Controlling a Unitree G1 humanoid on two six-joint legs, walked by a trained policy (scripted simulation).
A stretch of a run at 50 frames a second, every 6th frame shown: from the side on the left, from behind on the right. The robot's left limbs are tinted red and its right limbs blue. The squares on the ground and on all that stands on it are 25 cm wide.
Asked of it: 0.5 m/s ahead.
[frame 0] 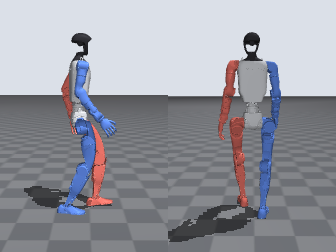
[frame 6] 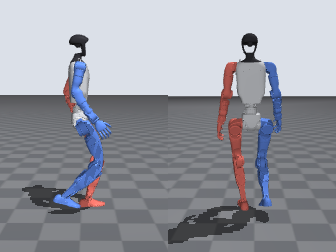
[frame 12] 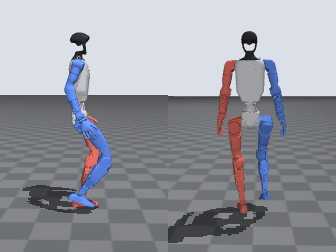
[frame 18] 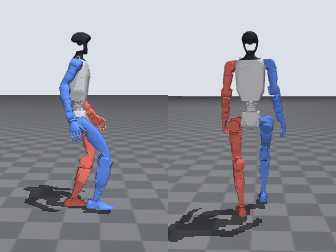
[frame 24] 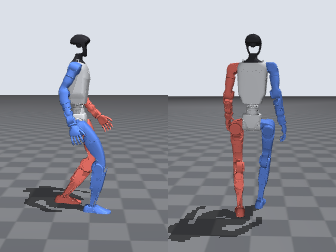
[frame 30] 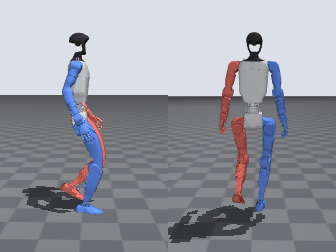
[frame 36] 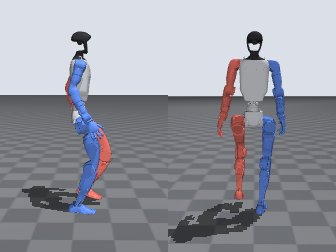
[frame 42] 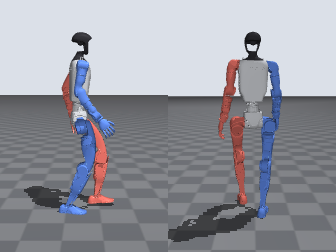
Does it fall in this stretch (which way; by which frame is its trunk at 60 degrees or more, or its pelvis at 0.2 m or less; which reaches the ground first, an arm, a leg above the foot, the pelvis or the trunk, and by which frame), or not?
no
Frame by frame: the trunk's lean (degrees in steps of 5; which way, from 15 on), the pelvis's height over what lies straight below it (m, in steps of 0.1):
0: 0, 0.8
6: 0, 0.8
12: 0, 0.8
18: 0, 0.8
24: 0, 0.7
30: 0, 0.8
36: 0, 0.8
42: 5, 0.8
